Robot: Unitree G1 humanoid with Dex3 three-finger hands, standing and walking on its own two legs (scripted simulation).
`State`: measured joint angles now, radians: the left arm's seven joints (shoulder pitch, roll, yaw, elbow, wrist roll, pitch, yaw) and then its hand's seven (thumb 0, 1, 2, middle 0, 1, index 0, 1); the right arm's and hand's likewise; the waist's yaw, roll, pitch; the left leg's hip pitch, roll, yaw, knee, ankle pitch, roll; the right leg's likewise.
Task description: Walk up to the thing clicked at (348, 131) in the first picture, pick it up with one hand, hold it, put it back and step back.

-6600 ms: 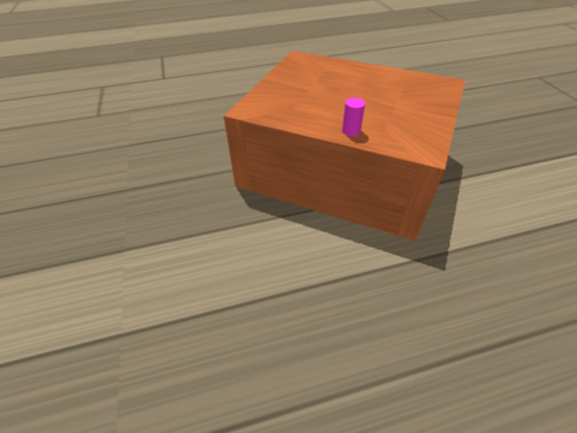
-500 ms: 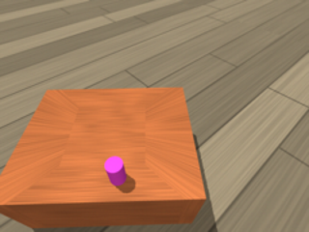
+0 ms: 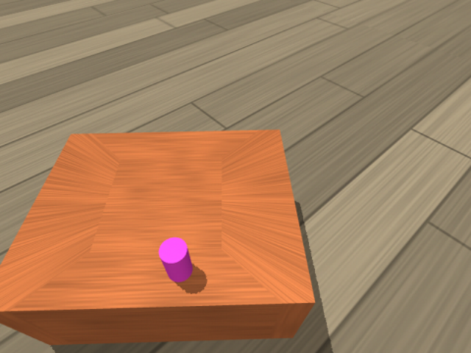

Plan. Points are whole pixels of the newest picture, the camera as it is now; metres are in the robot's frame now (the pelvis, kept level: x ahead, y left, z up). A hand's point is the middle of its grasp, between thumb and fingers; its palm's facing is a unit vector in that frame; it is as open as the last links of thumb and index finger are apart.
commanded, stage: stand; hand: left
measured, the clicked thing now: (176, 260) +0.43 +0.18 -0.30
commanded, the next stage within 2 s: go down in 0.30 s
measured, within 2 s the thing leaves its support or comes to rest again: neither
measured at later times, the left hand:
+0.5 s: hand out of the picture +0.10 +0.24 -0.16, palm faces +0.02 -0.95 -0.32, open 8.0 cm
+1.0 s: hand out of the picture +0.15 +0.26 -0.14, palm faces +0.07 -0.94 -0.32, open 16.7 cm
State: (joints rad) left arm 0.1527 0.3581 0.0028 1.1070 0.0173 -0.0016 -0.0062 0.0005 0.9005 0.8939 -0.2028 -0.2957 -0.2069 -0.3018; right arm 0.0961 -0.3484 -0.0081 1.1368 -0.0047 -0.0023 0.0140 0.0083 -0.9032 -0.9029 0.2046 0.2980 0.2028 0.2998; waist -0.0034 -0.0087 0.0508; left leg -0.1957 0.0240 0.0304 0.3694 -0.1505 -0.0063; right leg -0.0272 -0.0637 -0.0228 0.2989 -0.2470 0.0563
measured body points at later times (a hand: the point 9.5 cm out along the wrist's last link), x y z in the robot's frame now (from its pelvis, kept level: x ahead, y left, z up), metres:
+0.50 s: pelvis -0.01 +0.00 +0.00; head +0.02 +0.00 +0.44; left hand +0.10 +0.29 -0.13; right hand +0.11 -0.30 -0.12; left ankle +0.03 +0.12 -0.75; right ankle -0.05 -0.15 -0.75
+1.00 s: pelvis -0.01 -0.01 -0.02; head +0.04 +0.00 +0.43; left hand +0.14 +0.31 -0.12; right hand +0.14 -0.29 -0.11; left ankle +0.03 +0.12 -0.75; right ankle -0.05 -0.15 -0.75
